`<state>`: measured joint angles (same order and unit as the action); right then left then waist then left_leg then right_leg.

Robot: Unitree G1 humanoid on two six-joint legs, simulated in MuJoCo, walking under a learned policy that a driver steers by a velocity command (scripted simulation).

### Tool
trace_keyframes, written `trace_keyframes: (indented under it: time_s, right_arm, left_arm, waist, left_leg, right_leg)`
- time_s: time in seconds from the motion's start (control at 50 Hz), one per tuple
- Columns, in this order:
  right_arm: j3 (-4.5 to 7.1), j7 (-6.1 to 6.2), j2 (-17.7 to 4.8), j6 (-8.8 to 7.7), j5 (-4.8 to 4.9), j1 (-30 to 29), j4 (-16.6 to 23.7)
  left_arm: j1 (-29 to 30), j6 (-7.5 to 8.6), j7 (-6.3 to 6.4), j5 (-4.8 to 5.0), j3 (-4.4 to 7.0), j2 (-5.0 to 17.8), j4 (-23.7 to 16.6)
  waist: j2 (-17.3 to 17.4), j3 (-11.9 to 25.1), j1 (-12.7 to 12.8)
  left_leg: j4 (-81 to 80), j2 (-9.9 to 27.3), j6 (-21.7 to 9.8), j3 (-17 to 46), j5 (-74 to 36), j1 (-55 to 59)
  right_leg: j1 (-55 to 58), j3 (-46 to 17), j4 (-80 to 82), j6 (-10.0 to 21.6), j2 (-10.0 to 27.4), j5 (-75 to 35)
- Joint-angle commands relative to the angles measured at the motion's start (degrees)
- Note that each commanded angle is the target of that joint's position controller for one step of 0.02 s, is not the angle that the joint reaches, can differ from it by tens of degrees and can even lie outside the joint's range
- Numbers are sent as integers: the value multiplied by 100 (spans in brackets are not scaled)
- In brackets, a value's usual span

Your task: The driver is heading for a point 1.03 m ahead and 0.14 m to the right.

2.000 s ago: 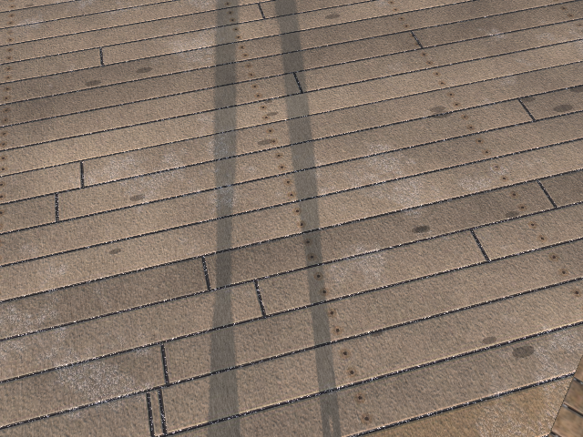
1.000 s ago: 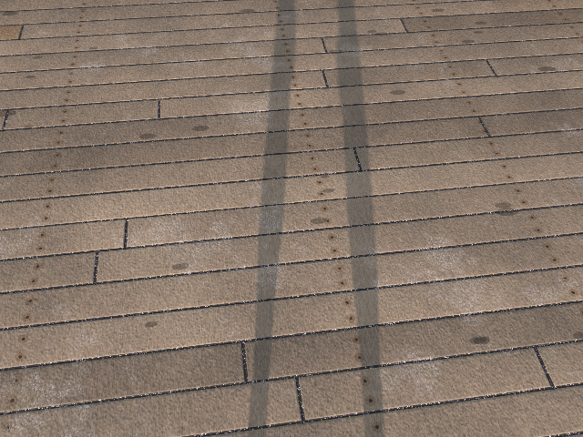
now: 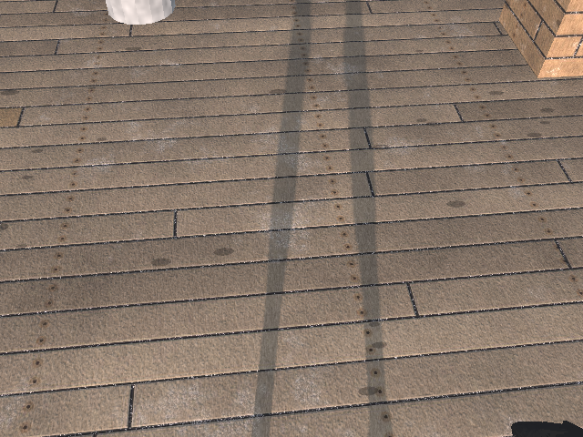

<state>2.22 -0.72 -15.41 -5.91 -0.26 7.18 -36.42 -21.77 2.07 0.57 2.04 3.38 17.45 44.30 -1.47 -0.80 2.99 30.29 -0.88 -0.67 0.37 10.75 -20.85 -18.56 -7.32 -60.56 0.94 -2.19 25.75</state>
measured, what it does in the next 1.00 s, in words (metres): walks ahead: right foot, then left foot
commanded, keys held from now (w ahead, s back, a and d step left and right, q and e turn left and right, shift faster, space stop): w+e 0.54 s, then w+q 0.46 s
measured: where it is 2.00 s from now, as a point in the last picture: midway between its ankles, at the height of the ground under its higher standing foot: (392, 273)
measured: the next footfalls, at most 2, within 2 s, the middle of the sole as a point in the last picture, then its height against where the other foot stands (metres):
right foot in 0.42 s outside the picture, level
left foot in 0.96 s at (348, 345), level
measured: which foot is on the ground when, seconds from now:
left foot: down 0.00-0.40, up 0.42-0.94, down 0.96-1.00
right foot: up 0.00-0.40, down 0.42-0.98, up 1.00-1.00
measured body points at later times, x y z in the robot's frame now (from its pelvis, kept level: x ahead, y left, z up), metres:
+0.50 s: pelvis +0.25 -0.08 -0.01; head +0.30 -0.10 +0.44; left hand +0.52 +0.11 -0.09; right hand +0.23 -0.37 -0.13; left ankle +0.14 +0.11 -0.64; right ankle +0.31 -0.16 -0.73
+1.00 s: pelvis +0.55 -0.13 -0.01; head +0.59 -0.14 +0.43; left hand +0.66 +0.14 -0.14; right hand +0.69 -0.42 -0.10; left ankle +0.68 -0.08 -0.73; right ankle +0.33 -0.17 -0.69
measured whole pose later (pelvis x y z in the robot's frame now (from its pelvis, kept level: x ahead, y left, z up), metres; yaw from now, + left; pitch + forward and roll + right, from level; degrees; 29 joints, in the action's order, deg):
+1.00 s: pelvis +0.55 -0.13 -0.01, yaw -14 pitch +3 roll +0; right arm 2.2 -3.3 -16.5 -4.7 0.8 6.2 -38.2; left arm -19.2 2.3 0.9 -0.7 2.9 17.7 46.2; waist 0.3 -1.9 2.5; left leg 33.3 -2.7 -4.7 -1.9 7.3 -29.4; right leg -3.0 2.0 -42.7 1.6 -1.7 25.1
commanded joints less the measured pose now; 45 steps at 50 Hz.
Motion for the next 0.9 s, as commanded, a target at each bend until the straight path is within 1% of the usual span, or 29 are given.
trace_keyframes:
  time_s: [0.02, 0.04, 0.06, 0.08, 0.14, 0.18, 0.24, 0.28, 0.32, 0.36, 0.38, 0.4, 0.42, 0.44, 0.46, 0.48, 0.5, 0.52, 0.54, 0.56, 0.58, 0.6, 0.64, 0.7, 0.76, 0.8, 0.84, 0.88, 0.9]
  right_arm:
    - [226, 12, -590, 9, -43, 715, 11]
    - [223, 26, -575, -7, -70, 639, -34]
    - [232, 31, -546, -35, -57, 616, -80]
    - [252, 36, -581, -61, -35, 638, -137]
    - [332, 60, -776, -80, -8, 716, -313]
    - [358, 77, -881, -49, -4, 694, -390]
    - [393, 110, -1041, 8, 41, 833, -533]
    - [423, 115, -1144, 55, 97, 990, -647]
    - [458, 118, -1244, 122, 156, 1073, -731]
    - [511, 150, -1429, 198, 196, 1064, -743]
    - [531, 170, -1503, 246, 216, 1045, -734]
    - [498, 194, -1443, 272, 232, 989, -699]
    - [375, 209, -1158, 243, 78, 1129, -597]
    - [106, 107, -373, 97, -112, 1690, -240]
    - [194, 35, -933, -89, 90, 993, -208]
    - [251, 7, -1151, -179, 274, 482, -35]
    - [218, 48, -1056, -223, 201, 434, -49]
    - [239, 89, -1054, -218, 47, 466, -110]
    - [264, 88, -1077, -162, -7, 598, -139]
    - [257, 74, -1028, -93, -12, 752, -221]
    - [229, 59, -916, -29, -22, 871, -312]
    - [205, 56, -825, 28, -25, 880, -355]
    - [147, 60, -681, 89, -7, 533, -269]
    - [91, 2, -572, 63, 54, 54, -211]
    - [44, -89, -496, 28, 138, -452, -81]
    - [43, -159, -517, 21, 170, -666, 15]
    - [36, -242, -507, 13, 170, -846, 136]
    - [37, -323, -507, 6, 149, -846, 226]
    - [61, -342, -555, 13, 132, -692, 230]
  left_arm:
    - [368, 56, -3, -48, 172, 619, -589]
    - [406, 24, -41, -37, 170, 528, -624]
    - [448, -10, -65, -24, 155, 427, -649]
    - [531, -37, -81, -29, 133, 332, -703]
    - [909, -61, -124, -80, 83, 212, -902]
    - [1139, -32, -193, -74, 45, 164, -969]
    - [1706, 17, -308, -80, -9, 111, -1136]
    - [2005, 18, -369, -64, -15, 135, -1276]
    - [2171, 8, -420, -61, 15, 222, -1406]
    - [1965, -30, -430, -93, 115, 419, -1444]
    - [1483, -58, -414, -99, 221, 605, -1357]
    - [559, -90, -354, -80, 393, 878, -1121]
    - [-345, -165, -230, -47, 568, 1314, -917]
    - [-33, -90, -215, -16, 601, 1907, -1017]
    - [-189, -7, -243, -45, 454, 1341, -1154]
    - [25, 77, -260, -94, 360, 1074, -1074]
    - [349, 117, -254, -91, 318, 962, -1077]
    - [694, 121, -241, -109, 268, 811, -1126]
    - [885, 132, -216, -191, 228, 722, -1202]
    - [996, 148, -196, -217, 195, 625, -1189]
    - [998, 180, -178, -210, 167, 566, -1116]
    - [925, 213, -161, -207, 158, 586, -1020]
    - [750, 250, -117, -214, 164, 685, -835]
    - [603, 263, -77, -217, 127, 691, -647]
    - [358, 294, -74, -212, 136, 807, -424]
    - [217, 275, -82, -209, 148, 832, -262]
    - [105, 218, -72, -202, 166, 842, -131]
    - [98, 144, -36, -187, 186, 877, -63]
    - [180, 112, -9, -192, 198, 928, -78]
  waist:
    - [699, 66, -515]
    - [838, -12, -434]
    - [865, -28, -414]
    - [820, -45, -405]
    - [572, -142, -433]
    - [514, -166, -487]
    - [428, -313, -675]
    - [416, -402, -738]
    - [448, -416, -700]
    - [631, -123, -462]
    - [674, 197, -155]
    - [558, 678, 358]
    - [-68, 1196, 685]
    - [-1465, 1821, -120]
    - [-699, 2200, 408]
    - [-446, 1269, 402]
    - [24, 790, 127]
    - [113, 493, -107]
    - [-51, 418, -306]
    - [-93, 416, -408]
    - [-91, 410, -447]
    - [-86, 362, -440]
    - [-116, 156, -316]
    - [-165, -13, -82]
    - [-133, -246, 166]
    - [-70, -391, 248]
    - [-15, -458, 293]
    - [-61, -378, 217]
    - [-148, -221, 94]
  left_leg:
    - [-1665, 1716, -877, 2051, 393, 2069]
    - [-1796, 1582, -833, 1617, -8, 1794]
    - [-1901, 1506, -852, 1315, -316, 1682]
    - [-1979, 1509, -900, 1088, -596, 1640]
    - [-2138, 1604, -1030, 573, -1250, 1727]
    - [-2177, 1534, -979, 144, -1457, 1780]
    - [-2195, 1504, -868, -366, -1575, 1829]
    - [-2139, 1583, -792, -559, -1690, 2056]
    - [-1895, 1678, -691, -738, -2280, 2379]
    - [-1158, 1674, -571, -967, -4143, 2593]
    - [-375, 1616, -500, -1084, -4945, 2556]
    - [801, 1436, -331, -1243, -4926, 2042]
    - [2573, 1183, -86, -1228, -2855, 586]
    - [4497, -7, 221, -550, 2330, -1853]
    - [4942, 74, 131, 549, 2282, -2412]
    - [4726, 297, 19, 499, 1660, -2739]
    - [4234, 530, -2, 479, 1166, -2481]
    - [3767, 677, 61, 469, 910, -2112]
    - [3572, 775, 108, 521, 710, -1724]
    - [3409, 835, 179, 458, 588, -1517]
    - [3246, 854, 263, 346, 485, -1394]
    - [3061, 858, 339, 269, 289, -1363]
    - [2523, 894, 425, 207, -363, -1552]
    - [1414, 808, 325, 120, -1606, -1467]
    - [657, 661, 183, 54, -2246, -1389]
    - [369, 586, 65, 107, -2078, -1674]
    - [178, 481, -77, 136, -1639, -2001]
    - [71, 343, -238, 29, -1082, -2032]
    - [53, 194, -336, -126, -787, -1738]
  right_leg:
    - [-2430, -55, -806, -100, 667, -663]
    - [-2208, -1, -679, -118, 794, -824]
    - [-2130, 84, -602, -141, 817, -931]
    - [-2157, 130, -501, -167, 838, -1031]
    - [-2398, 148, 187, -251, 885, -1490]
    - [-2280, 260, 865, -232, 872, -2065]
    - [-2002, 572, 1748, -125, 777, -2665]
    - [-1932, 710, 2110, -7, 727, -2635]
    - [-1837, 863, 2354, 166, 620, -2294]
    - [-1218, 1184, 2436, 410, 267, -1713]
    - [-532, 1328, 2502, 568, 28, -1519]
    - [820, 1336, 2829, 789, -190, -1840]
    - [2598, 208, 2896, 1112, 451, -1885]
    - [4256, -3205, 3537, 2226, 1910, -673]
    - [4286, -3960, 4297, 2204, 2089, 68]
    - [3593, -3137, 4445, 1914, 1927, -352]
    - [2742, -2502, 4443, 1739, 1681, -986]
    - [2025, -1987, 4478, 1620, 1455, -1701]
    - [1545, -1718, 4587, 1592, 1310, -2198]
    - [1301, -1485, 4691, 1590, 1279, -2575]
    - [1098, -1208, 4757, 1601, 1253, -3030]
    - [938, -931, 4827, 1589, 1216, -3345]
    - [818, -491, 4952, 1482, 1120, -3657]
    - [850, 63, 5067, 1159, 900, -3338]
    - [1080, 192, 5250, 1053, 1078, -2750]
    - [1596, 252, 5199, 1046, 1279, -2819]
    - [2184, 323, 5000, 1017, 1471, -3210]
    - [2627, 430, 4647, 920, 1590, -4094]
    - [2707, 541, 4341, 839, 1566, -5052]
